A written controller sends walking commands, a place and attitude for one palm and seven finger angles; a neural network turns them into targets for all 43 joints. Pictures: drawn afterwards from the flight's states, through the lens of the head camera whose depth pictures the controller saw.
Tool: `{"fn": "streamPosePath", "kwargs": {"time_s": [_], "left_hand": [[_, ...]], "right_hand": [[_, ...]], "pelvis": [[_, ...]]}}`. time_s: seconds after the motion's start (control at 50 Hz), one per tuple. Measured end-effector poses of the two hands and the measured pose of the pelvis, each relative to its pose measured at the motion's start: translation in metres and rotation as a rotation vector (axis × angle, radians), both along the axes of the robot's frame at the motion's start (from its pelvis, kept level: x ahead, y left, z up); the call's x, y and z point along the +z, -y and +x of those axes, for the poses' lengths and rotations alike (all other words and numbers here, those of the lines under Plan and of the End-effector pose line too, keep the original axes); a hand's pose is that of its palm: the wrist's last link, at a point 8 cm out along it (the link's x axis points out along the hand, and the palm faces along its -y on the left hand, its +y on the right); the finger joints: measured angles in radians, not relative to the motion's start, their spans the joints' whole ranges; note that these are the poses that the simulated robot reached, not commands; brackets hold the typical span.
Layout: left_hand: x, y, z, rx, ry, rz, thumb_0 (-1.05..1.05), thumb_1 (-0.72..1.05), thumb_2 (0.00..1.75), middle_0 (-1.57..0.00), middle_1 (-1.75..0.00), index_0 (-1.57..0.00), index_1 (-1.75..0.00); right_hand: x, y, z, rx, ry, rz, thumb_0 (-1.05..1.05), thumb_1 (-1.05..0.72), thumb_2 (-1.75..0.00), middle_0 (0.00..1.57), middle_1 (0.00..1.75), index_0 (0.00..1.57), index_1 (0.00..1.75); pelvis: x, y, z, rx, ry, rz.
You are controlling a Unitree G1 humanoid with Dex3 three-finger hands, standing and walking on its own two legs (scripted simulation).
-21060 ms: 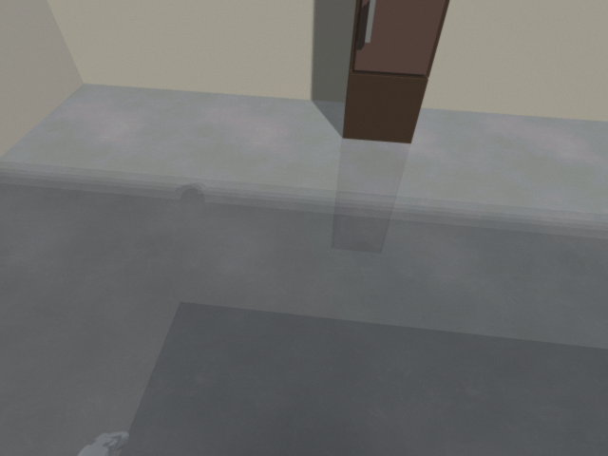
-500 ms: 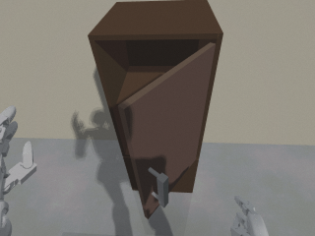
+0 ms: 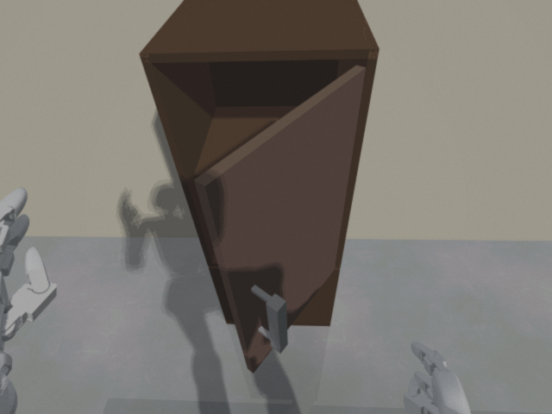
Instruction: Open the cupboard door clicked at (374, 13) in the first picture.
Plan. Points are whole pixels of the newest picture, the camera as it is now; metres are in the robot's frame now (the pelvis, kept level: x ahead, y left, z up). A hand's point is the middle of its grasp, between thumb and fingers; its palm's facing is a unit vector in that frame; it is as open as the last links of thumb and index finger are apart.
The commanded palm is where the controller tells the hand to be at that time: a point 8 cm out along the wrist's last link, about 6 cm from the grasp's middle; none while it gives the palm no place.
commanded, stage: step back with the hand held close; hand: left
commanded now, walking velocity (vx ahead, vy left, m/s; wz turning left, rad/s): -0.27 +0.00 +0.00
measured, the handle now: (269, 319) +0.31 +0.06 -0.11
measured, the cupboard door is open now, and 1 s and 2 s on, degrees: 54 54 54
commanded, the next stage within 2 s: stop stepping back and stand still in 1.14 s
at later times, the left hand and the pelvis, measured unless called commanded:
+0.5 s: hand (5, 349) +0.14 +0.29 +0.15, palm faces +0.41 -0.77 -0.49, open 7.4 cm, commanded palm +0.08 +0.32 +0.17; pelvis -0.07 +0.02 -0.01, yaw -1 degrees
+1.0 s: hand out of the picture +0.07 +0.29 +0.15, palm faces +0.41 -0.76 -0.50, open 7.4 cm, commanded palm +0.00 +0.32 +0.17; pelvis -0.14 +0.02 -0.02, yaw +1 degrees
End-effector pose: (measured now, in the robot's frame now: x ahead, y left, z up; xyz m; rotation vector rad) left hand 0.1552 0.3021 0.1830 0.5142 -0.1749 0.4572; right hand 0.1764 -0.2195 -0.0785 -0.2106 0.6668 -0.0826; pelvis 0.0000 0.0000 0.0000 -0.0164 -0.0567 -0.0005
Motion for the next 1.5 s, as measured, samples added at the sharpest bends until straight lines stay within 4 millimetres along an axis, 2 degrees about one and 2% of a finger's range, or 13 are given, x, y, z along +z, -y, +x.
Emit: {"fn": "streamPosePath", "kwargs": {"time_s": [0.18, 0.38, 0.5, 0.62, 0.8, 0.9, 1.0, 1.12, 1.26, 1.34, 1.4, 1.44, 1.5], "left_hand": [[-0.017, 0.003, -0.004, -0.1, -0.131, 0.021, 0.02, 0.89, 0.9, -0.21, -0.3, -0.21, -0.31], [-0.001, -0.017, -0.036, -0.094, -0.031, 0.092, 0.02, 0.89, 0.9, -0.21, -0.3, -0.21, -0.31], [-0.009, -0.019, -0.06, -0.067, -0.002, 0.075, 0.02, 0.89, 0.9, -0.21, -0.3, -0.21, -0.31], [-0.018, -0.015, -0.081, -0.072, 0.014, 0.052, 0.02, 0.89, 0.9, -0.21, -0.3, -0.21, -0.31], [-0.006, -0.026, -0.096, -0.103, 0.082, 0.104, 0.02, 0.89, 0.9, -0.21, -0.3, -0.21, -0.31], [0.003, -0.032, -0.115, -0.064, 0.086, 0.177, 0.02, 0.89, 0.9, -0.21, -0.3, -0.21, -0.31], [-0.014, -0.019, -0.125, -0.084, 0.018, 0.101, 0.02, 0.89, 0.9, -0.21, -0.3, -0.21, -0.31], [-0.01, -0.008, -0.14, -0.196, 0.019, 0.093, 0.02, 0.89, 0.9, -0.21, -0.3, -0.21, -0.31], [0.004, -0.042, -0.168, -0.176, 0.131, 0.128, 0.01, 0.88, 0.9, -0.22, -0.3, -0.22, -0.31], [-0.01, -0.072, -0.173, -0.128, 0.14, 0.057, 0.01, 0.89, 0.9, -0.21, -0.3, -0.21, -0.31], [-0.021, -0.088, -0.176, -0.093, 0.086, 0.007, 0.01, 0.89, 0.9, -0.21, -0.3, -0.21, -0.31], [-0.018, -0.091, -0.184, -0.098, 0.064, -0.01, 0.02, 0.89, 0.9, -0.21, -0.3, -0.21, -0.31], [-0.003, -0.086, -0.211, -0.147, 0.06, 0.018, 0.02, 0.89, 0.9, -0.21, -0.3, -0.21, -0.31]], "right_hand": [[-0.001, 0.01, -0.024, -0.081, -0.077, -0.045, 0.01, -0.9, -0.89, 0.2, 0.3, 0.21, 0.3], [0.002, -0.003, -0.053, -0.097, -0.07, -0.056, 0.01, -0.9, -0.89, 0.2, 0.3, 0.21, 0.3], [0.001, -0.011, -0.069, -0.069, -0.033, -0.041, 0.01, -0.9, -0.89, 0.2, 0.3, 0.21, 0.3], [-0.002, -0.009, -0.091, -0.049, -0.047, -0.066, 0.01, -0.9, -0.89, 0.2, 0.3, 0.21, 0.3], [-0.005, -0.008, -0.131, -0.078, -0.095, -0.115, 0.01, -0.9, -0.89, 0.2, 0.3, 0.21, 0.3], [-0.009, -0.014, -0.134, -0.035, -0.093, -0.083, 0.01, -0.9, -0.89, 0.2, 0.3, 0.21, 0.3], [-0.017, -0.016, -0.131, 0.008, -0.093, -0.06, 0.01, -0.9, -0.89, 0.2, 0.3, 0.21, 0.3], [0.0, -0.015, -0.142, -0.035, -0.028, -0.06, 0.01, -0.9, -0.89, 0.21, 0.3, 0.21, 0.3], [0.016, -0.015, -0.169, -0.085, 0.018, -0.122, 0.01, -0.9, -0.89, 0.2, 0.3, 0.21, 0.3], [0.015, -0.028, -0.189, -0.106, -0.015, -0.164, 0.01, -0.9, -0.89, 0.2, 0.3, 0.21, 0.3], [0.018, -0.049, -0.207, -0.08, -0.047, -0.162, 0.01, -0.9, -0.89, 0.2, 0.3, 0.2, 0.3], [0.022, -0.065, -0.219, -0.045, -0.069, -0.14, 0.01, -0.9, -0.89, 0.2, 0.3, 0.2, 0.3], [0.028, -0.088, -0.233, 0.004, -0.058, -0.111, 0.01, -0.9, -0.89, 0.2, 0.3, 0.21, 0.3]], "pelvis": [[0.0, -0.014, -0.017, -0.014, -0.058, 0.005], [-0.005, -0.023, -0.045, -0.016, -0.049, 0.01], [-0.011, -0.023, -0.066, -0.01, -0.041, 0.005], [-0.014, -0.022, -0.084, -0.002, -0.044, -0.011], [-0.014, -0.03, -0.106, 0.036, -0.049, -0.047], [-0.017, -0.022, -0.111, 0.045, -0.106, -0.034], [-0.016, -0.02, -0.135, 0.014, -0.111, -0.035], [-0.015, -0.023, -0.153, 0.006, -0.066, -0.045], [-0.016, -0.047, -0.163, 0.017, -0.036, -0.071], [-0.017, -0.066, -0.173, 0.011, -0.03, -0.082], [-0.008, -0.074, -0.191, 0.024, -0.043, -0.096], [0.001, -0.077, -0.203, 0.037, -0.057, -0.099], [0.005, -0.082, -0.216, 0.05, -0.075, -0.097]]}}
